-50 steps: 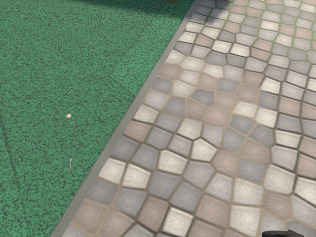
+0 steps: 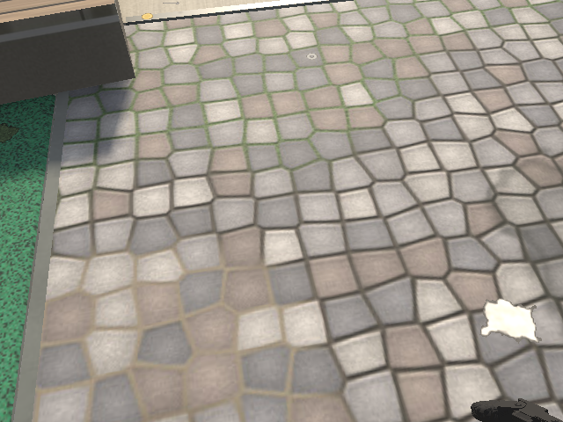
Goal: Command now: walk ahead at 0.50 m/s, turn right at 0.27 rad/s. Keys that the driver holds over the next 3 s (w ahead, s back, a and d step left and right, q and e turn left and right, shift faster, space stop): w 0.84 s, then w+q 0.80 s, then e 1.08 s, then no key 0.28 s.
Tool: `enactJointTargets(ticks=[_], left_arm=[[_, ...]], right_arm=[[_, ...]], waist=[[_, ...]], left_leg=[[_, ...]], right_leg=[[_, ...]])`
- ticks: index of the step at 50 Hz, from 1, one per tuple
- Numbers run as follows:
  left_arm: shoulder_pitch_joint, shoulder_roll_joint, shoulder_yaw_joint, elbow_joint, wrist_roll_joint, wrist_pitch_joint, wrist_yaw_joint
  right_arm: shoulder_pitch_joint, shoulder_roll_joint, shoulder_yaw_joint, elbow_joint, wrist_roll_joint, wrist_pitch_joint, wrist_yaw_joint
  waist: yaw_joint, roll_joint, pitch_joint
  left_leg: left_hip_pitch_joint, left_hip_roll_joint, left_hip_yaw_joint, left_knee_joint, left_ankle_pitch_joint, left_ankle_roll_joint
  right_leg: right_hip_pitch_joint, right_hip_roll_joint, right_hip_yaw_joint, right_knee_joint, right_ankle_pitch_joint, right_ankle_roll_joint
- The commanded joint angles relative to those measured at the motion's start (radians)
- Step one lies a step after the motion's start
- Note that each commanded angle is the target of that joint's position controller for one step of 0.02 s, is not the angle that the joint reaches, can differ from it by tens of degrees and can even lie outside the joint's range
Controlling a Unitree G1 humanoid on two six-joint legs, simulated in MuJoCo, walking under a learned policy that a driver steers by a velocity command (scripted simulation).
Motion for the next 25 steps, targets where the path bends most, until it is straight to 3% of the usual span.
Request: enactJointTargets(ticks=[1, 2, 3, 4, 5, 6, 8, 11, 15, 18, 22, 25], left_arm=[[-0.032, 0.169, 0.032, -0.038, 0.004, -0.018, 0.002], [-0.024, 0.115, 0.015, -0.062, 0.000, -0.024, -0.004], [0.126, 0.030, 0.003, -0.066, -0.033, -0.021, -0.008], [0.088, 0.110, 0.010, -0.047, 0.004, -0.017, -0.002], [-0.004, 0.114, 0.013, -0.058, 0.009, -0.014, -0.008], [-0.067, 0.100, 0.006, -0.071, 0.010, -0.016, -0.015], [-0.083, 0.082, 0.002, -0.076, 0.023, 0.001, -0.028], [-0.089, 0.057, -0.007, -0.073, 0.030, 0.018, -0.040], [-0.270, 0.039, -0.023, -0.128, 0.028, 0.019, -0.049], [-0.383, 0.012, -0.040, -0.159, 0.021, 0.014, -0.053], [-0.469, 0.024, -0.043, -0.181, 0.015, 0.009, -0.047], [-0.454, 0.044, -0.035, -0.182, 0.017, 0.002, -0.039]], right_arm=[[0.230, -0.154, -0.053, 0.012, 0.002, -0.032, -0.025], [0.386, -0.215, -0.068, 0.029, -0.017, -0.040, -0.041], [0.427, -0.320, -0.094, 0.045, -0.029, -0.033, -0.040], [0.363, -0.240, -0.083, 0.045, 0.006, -0.020, -0.027], [0.267, -0.164, -0.065, 0.029, 0.014, -0.019, -0.024], [0.225, -0.118, -0.052, 0.031, 0.009, -0.024, -0.020], [0.229, -0.092, -0.040, 0.063, 0.011, -0.036, -0.024], [0.288, -0.107, -0.043, 0.105, 0.024, -0.059, -0.017], [0.342, -0.111, -0.044, 0.143, 0.028, -0.058, -0.016], [0.383, -0.119, -0.045, 0.168, 0.029, -0.056, -0.015], [0.437, -0.135, -0.048, 0.200, 0.023, -0.051, -0.019], [0.429, -0.150, -0.051, 0.215, 0.017, -0.042, -0.028]], waist=[[-0.170, -0.067, -0.112], [-0.225, 0.012, -0.237], [-0.156, 0.263, -0.338], [-0.139, 0.133, -0.257], [-0.118, 0.037, -0.106], [-0.113, -0.011, -0.050], [-0.081, 0.052, -0.020], [-0.068, 0.064, -0.031], [-0.098, 0.053, 0.022], [-0.126, 0.054, 0.031], [-0.150, 0.056, 0.035], [-0.124, 0.059, 0.031]], left_leg=[[0.382, -0.044, 0.019, -0.100, -0.044, 0.068], [0.615, 0.147, -0.187, -0.112, -0.172, 0.117], [0.837, 0.407, -0.683, -0.214, -0.219, 0.264], [0.741, 0.389, -0.796, -0.289, -0.327, 0.267], [0.594, 0.347, -0.614, -0.301, -0.333, 0.247], [0.501, 0.292, -0.484, -0.321, -0.235, 0.220], [0.411, 0.208, -0.315, -0.354, -0.061, 0.174], [0.408, 0.190, -0.231, -0.381, 0.096, 0.188], [0.427, 0.164, -0.154, -0.445, 0.103, 0.194], [0.434, 0.138, -0.095, -0.441, 0.167, 0.173], [0.505, 0.172, -0.087, -0.398, 0.251, 0.163], [0.569, 0.206, -0.091, -0.320, 0.384, 0.148]], right_leg=[[-0.093, -0.217, 0.046, 0.322, 0.957, -0.031], [-0.241, -0.165, 0.010, 0.590, 0.691, -0.014], [-0.555, 0.028, -0.084, 0.918, -0.050, 0.033], [-0.663, -0.021, -0.033, 1.005, -0.103, 0.019], [-0.678, -0.071, -0.033, 0.994, -0.012, 0.020], [-0.663, -0.104, -0.044, 0.943, 0.042, 0.022], [-0.609, -0.144, -0.069, 0.860, 0.069, 0.036], [-0.616, -0.158, -0.108, 0.810, 0.095, 0.059], [-0.726, -0.212, -0.169, 0.638, 0.224, 0.095], [-0.684, -0.207, -0.210, 0.455, 0.320, 0.103], [-0.631, -0.181, -0.235, 0.324, 0.336, 0.082], [-0.567, -0.156, -0.239, 0.263, 0.246, 0.041]])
